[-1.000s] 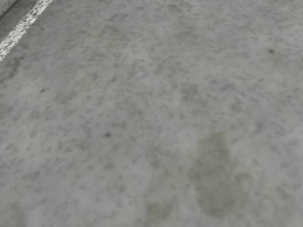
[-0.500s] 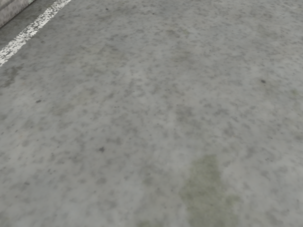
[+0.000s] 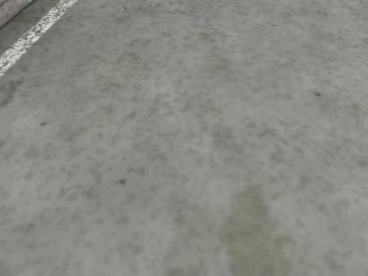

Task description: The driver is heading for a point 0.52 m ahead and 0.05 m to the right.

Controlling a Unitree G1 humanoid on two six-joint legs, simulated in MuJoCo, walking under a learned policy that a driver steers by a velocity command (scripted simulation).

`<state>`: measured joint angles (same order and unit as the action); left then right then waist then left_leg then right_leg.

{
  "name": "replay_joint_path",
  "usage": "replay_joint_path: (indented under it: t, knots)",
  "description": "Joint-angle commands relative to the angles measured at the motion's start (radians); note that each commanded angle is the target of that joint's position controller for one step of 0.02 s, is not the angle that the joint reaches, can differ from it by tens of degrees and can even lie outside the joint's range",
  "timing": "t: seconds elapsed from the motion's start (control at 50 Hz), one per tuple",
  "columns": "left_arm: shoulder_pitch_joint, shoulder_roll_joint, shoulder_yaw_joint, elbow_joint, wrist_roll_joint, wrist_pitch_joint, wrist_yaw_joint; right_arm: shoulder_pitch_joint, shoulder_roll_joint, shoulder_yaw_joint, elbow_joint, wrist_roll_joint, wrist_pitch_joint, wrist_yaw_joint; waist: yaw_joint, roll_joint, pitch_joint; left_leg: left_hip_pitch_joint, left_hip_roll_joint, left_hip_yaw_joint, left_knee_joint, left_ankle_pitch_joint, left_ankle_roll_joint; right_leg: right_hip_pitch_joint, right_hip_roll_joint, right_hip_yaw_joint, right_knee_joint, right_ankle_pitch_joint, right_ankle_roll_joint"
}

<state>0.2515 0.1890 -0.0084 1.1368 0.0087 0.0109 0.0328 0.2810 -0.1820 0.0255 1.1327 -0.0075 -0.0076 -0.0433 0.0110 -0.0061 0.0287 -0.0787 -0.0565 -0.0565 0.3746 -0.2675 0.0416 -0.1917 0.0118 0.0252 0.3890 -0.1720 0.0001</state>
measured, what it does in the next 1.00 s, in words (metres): stands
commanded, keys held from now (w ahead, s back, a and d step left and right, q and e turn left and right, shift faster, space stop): no key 0.90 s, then w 0.10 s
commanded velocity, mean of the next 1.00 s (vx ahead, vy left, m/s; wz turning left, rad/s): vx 0.01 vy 0.00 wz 0.00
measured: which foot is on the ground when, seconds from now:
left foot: down 0.00-1.00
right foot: down 0.00-0.98, up 1.00-1.00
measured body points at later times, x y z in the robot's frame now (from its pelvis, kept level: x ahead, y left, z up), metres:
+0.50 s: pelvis +0.01 +0.00 +0.00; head +0.02 +0.01 +0.45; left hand -0.01 +0.23 -0.16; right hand -0.02 -0.22 -0.16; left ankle -0.04 +0.10 -0.74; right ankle +0.02 -0.12 -0.74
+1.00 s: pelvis +0.02 +0.01 +0.00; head +0.02 +0.01 +0.45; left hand -0.01 +0.22 -0.17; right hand -0.02 -0.21 -0.16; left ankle -0.04 +0.10 -0.74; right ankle +0.02 -0.12 -0.74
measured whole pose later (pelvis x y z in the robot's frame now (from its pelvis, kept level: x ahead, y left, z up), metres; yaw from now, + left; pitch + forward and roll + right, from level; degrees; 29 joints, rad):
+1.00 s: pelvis +0.02 +0.01 +0.00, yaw +0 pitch -1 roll +0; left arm 0.31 0.15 0.00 1.17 0.02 0.01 0.04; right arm 0.37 -0.13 0.00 1.13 -0.01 -0.01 -0.05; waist 0.00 -0.01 0.01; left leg -0.07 -0.06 -0.04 0.40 -0.31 0.06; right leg -0.21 0.00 0.03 0.48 -0.29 -0.01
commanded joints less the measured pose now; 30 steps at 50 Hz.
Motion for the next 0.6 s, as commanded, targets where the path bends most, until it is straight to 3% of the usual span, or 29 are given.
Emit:
replay_joint_path:
  t: [0.02,0.6]
  knots:
    - [0.054,0.085,0.013,-0.004,0.000,-0.004,0.004,0.064,-0.088,-0.014,-0.007,0.000,-0.005,-0.004,0.001,0.010,0.035,-0.104,0.122,-0.091,-0.075,0.172,0.023,0.052,-0.090,0.080,-0.036,0.116,-0.031]
    - [0.092,0.040,0.014,0.034,0.000,-0.003,0.013,0.133,-0.038,-0.019,0.006,-0.002,-0.010,-0.010,-0.002,0.012,0.053,-0.097,0.123,-0.082,-0.066,0.196,0.024,0.044,-0.089,0.075,-0.022,0.122,-0.028]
